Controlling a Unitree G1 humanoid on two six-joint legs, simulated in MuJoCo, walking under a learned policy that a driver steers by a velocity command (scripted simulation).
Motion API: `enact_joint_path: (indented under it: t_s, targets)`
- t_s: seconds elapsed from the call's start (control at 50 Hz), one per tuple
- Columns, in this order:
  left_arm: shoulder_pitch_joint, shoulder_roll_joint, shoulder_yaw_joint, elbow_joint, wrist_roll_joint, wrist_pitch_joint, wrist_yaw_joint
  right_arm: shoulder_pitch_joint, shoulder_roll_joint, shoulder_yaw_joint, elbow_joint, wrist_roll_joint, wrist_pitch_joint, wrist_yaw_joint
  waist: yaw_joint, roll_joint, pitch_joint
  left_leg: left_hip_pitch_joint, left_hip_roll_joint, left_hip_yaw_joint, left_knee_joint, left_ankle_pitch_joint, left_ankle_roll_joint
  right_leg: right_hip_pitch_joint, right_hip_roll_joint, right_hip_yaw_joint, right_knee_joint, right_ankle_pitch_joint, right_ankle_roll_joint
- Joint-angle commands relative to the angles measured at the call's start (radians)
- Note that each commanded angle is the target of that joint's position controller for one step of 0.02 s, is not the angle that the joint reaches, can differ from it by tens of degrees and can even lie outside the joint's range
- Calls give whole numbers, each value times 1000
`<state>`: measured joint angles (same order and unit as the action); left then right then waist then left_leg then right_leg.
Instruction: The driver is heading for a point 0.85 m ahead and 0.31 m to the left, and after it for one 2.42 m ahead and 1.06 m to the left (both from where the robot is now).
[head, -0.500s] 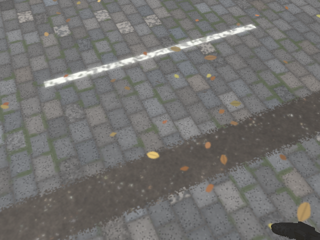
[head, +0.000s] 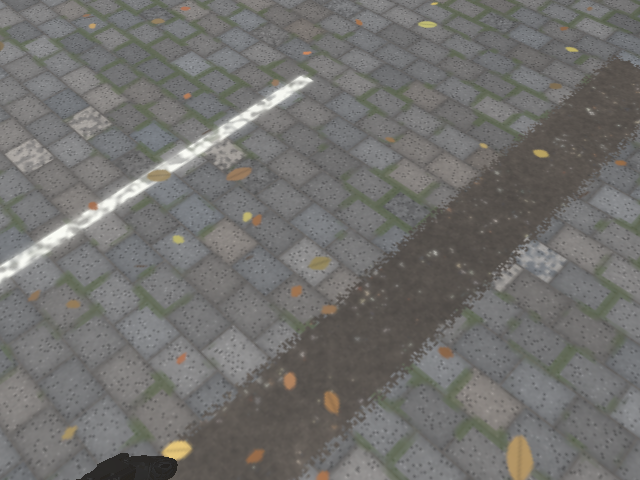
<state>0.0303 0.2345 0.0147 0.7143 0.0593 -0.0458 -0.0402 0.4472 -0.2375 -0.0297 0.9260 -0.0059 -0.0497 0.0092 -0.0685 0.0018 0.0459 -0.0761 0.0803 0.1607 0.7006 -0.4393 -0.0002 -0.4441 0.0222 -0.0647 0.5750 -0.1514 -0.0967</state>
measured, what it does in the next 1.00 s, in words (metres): walks ahead, turning left: left foot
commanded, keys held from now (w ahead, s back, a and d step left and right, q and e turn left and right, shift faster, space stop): w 0.24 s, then w+q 0.76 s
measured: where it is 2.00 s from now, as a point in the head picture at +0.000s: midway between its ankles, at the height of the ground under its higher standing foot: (165, 271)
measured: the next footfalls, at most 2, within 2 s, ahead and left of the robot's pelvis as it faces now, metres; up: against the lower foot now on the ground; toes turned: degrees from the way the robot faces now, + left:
left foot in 0.50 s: +0.42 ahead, +0.11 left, +0.00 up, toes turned +9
right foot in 1.02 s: +0.75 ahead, +0.01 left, +0.00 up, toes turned +25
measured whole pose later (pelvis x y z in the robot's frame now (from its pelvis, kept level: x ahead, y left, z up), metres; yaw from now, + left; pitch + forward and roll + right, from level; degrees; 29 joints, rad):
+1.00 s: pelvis +0.54 +0.05 +0.01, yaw +22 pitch +2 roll +1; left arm 0.01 0.25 0.00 0.72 0.03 -0.06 -0.02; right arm 0.44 -0.28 -0.08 0.88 -0.02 -0.04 0.00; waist -0.11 -0.02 0.03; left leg -0.01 -0.14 -0.21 0.38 -0.38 0.09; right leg -0.50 -0.01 0.03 0.54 -0.11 0.02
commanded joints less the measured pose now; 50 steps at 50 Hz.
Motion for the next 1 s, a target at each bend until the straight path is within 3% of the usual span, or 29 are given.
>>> enact_joint_path:
  t_s: [0.02,0.04,0.06,0.1,0.14,0.24,0.36,0.4,0.44,0.48,0.5,0.52,0.54,0.56,0.6,0.62,0.64,0.68,0.72,0.78,0.86,0.92,0.96,1.0]
  targets:
    - [374,261,86,65,-41,6,37,-65,-160,-39,-126,-7,-9,-2,175,-109,-252,-620,-34,-166,591,-33,47,702,-394,588,-257,44,-207]
    - [316,197,69,68,-42,-1,38,-99,-127,-29,-131,1,-17,3,141,-81,-139,-613,-3,-175,546,39,53,565,-346,456,-275,119,-183]
    - [269,148,55,70,-40,-8,36,-91,-111,-27,-118,0,-16,6,98,-56,-79,-562,25,-174,467,82,53,455,-292,366,-313,157,-140]
    - [227,104,41,79,-44,-22,35,-40,-92,-26,-87,-26,11,14,45,-80,-49,-460,36,-169,401,124,35,332,-231,268,-369,188,-106]
    - [254,113,44,101,-49,-38,34,-51,-81,-28,-87,-31,24,25,34,-73,-46,-461,29,-155,380,168,23,315,-215,236,-408,222,-121]
    - [333,119,47,157,-54,-45,33,-253,-71,-26,-144,-30,27,29,69,-54,30,-593,50,-142,192,340,-8,351,-199,179,-469,212,-129]
    - [408,125,45,212,-36,-52,45,-409,-60,-12,-190,-17,19,35,116,-51,67,-572,-9,-123,-24,436,44,460,-230,58,-472,305,-91]
    - [413,130,44,226,-34,-50,54,-429,-65,-12,-203,-22,16,36,114,-48,73,-561,-26,-107,-69,397,74,522,-250,30,-436,387,-75]
    - [395,146,45,232,-30,-48,62,-401,-69,-17,-200,-25,12,33,91,-59,47,-482,-71,-65,-105,318,112,564,-254,-13,-335,644,-54]
    - [383,175,51,235,-24,-37,66,-259,-97,-33,-161,-30,6,25,29,-77,-51,-309,-149,-21,-135,230,157,586,-244,-54,-78,922,-33]
    - [374,183,51,228,-27,-30,69,-106,-124,-50,-114,-39,-1,20,-37,-57,-135,-104,-160,-47,-197,260,189,497,-221,-87,142,846,-11]
    - [378,147,38,183,-44,-36,66,40,-225,-82,-88,-54,-2,7,-84,52,-248,181,40,-335,-222,176,275,224,-164,-114,470,531,23]
    - [398,104,36,144,-55,-48,49,19,-291,-102,-94,-26,9,5,-25,281,-336,386,274,-893,-375,249,421,-133,74,-45,819,-319,69]
    - [325,152,44,131,-32,-53,45,-36,-274,-100,-96,6,15,12,-22,119,-282,351,251,-848,-396,278,414,-239,5,127,869,-291,54]
    - [250,126,35,107,-42,-71,39,-121,-170,-75,-100,-1,17,4,29,-23,-72,86,185,-616,-431,415,343,-227,-85,120,726,-169,55]
    - [234,120,36,94,-28,-59,39,-141,-145,-67,-95,1,12,-1,58,-27,-36,1,138,-554,-445,478,313,-183,-106,124,655,-166,69]
    - [254,108,32,98,-15,-38,38,-159,-131,-61,-96,2,8,-3,84,-14,-39,-55,103,-501,-461,516,296,-127,-113,121,612,-163,84]
    - [258,91,28,88,-7,-8,33,-139,-150,-65,-91,7,-8,-1,96,11,-50,-99,70,-458,-476,569,299,-101,-110,99,544,-160,110]
    - [199,85,25,61,-8,3,29,-118,-175,-72,-88,7,-12,-2,88,22,-30,-129,46,-437,-502,534,293,-128,-113,79,452,-101,134]
    - [60,85,22,11,-13,5,26,-68,-176,-75,-84,8,-8,-1,43,39,2,-113,18,-440,-513,491,258,-178,-110,70,281,33,158]
    - [-61,86,15,-34,-25,-2,19,0,-183,-80,-79,2,-2,-6,-13,56,-10,-19,14,-465,-462,554,229,-186,-77,73,129,129,156]
    - [-114,98,12,-66,-32,-13,20,20,-192,-82,-84,-10,2,-13,-27,67,-14,37,32,-504,-400,635,218,-158,-48,80,51,100,142]
    - [-63,122,18,-63,-34,-22,22,-19,-208,-86,-102,-14,2,-20,12,80,-21,21,43,-537,-353,657,189,-44,-32,96,-23,44,119]
    - [117,160,35,-13,-34,-36,37,-77,-225,-90,-120,-11,-5,-16,103,61,-87,-48,-1,-531,-193,746,148,226,7,81,-112,-2,84]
